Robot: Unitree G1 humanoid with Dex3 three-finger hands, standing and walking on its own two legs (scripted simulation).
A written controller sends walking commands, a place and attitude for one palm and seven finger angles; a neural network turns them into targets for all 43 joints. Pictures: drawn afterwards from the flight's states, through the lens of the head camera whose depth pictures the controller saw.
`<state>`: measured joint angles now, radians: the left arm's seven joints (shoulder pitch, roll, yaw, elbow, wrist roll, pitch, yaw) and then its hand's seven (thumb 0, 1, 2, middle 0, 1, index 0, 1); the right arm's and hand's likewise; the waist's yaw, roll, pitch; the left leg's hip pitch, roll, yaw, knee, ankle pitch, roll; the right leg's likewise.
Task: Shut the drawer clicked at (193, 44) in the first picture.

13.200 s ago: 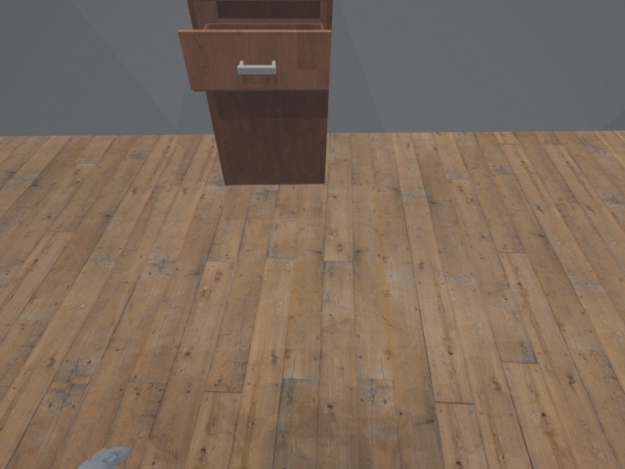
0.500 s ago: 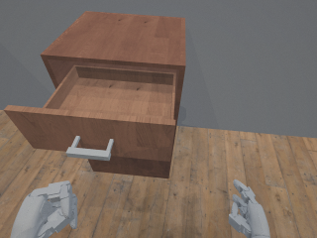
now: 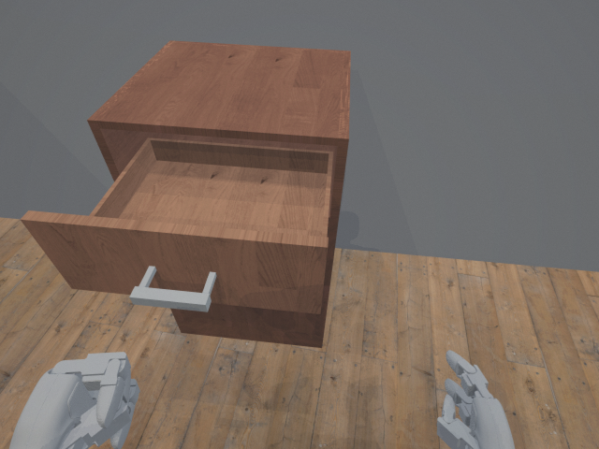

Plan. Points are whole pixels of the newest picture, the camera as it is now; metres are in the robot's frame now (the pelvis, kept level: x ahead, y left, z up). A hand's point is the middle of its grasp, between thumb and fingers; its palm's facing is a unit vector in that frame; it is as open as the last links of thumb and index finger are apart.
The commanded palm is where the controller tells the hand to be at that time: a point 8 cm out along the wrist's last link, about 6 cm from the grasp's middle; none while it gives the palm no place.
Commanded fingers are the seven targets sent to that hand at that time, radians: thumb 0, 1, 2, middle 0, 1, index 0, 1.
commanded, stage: raise the hand and make a fist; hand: left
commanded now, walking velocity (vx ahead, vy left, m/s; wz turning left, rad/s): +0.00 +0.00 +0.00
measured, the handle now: (175, 287) +0.35 +0.23 +0.00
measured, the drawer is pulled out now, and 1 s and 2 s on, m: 0.25 0.25 0.25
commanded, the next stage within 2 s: bring the fist close to the handle in 0.14 s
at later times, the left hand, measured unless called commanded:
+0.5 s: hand (135, 403) +0.16 +0.20 +0.07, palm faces +0.06 -0.99 -0.09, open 3.3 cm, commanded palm +0.11 +0.25 +0.08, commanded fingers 0.00 0.90 0.90 -1.40 -1.60 -1.40 -1.60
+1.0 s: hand (161, 378) +0.20 +0.20 +0.02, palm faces +0.00 -1.00 -0.05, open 3.3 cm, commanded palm +0.17 +0.25 +0.03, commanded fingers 0.00 0.90 0.90 -1.40 -1.60 -1.40 -1.60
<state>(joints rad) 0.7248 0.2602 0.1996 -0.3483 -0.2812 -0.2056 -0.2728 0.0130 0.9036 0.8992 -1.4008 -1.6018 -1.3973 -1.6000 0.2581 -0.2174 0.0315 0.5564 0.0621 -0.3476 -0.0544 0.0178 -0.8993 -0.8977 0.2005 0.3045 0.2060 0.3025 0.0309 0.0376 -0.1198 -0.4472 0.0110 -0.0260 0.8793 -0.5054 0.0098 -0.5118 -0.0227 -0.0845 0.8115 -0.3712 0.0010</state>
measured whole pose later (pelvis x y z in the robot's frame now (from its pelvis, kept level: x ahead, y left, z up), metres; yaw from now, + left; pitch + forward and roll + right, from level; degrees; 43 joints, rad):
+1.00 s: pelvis -0.01 +0.00 -0.03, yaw +0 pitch +12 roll -2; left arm 0.41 0.23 0.21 -0.03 -0.27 -0.36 -0.30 0.01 0.90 0.90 -1.40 -1.60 -1.40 -1.60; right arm 0.23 -0.23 0.02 0.58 0.02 -0.30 -0.04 0.02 -0.90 -0.90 0.20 0.30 0.21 0.30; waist -0.01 0.02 -0.11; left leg -0.72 0.00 -0.03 1.05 -0.55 0.01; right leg -0.78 -0.04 -0.09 0.98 -0.41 0.00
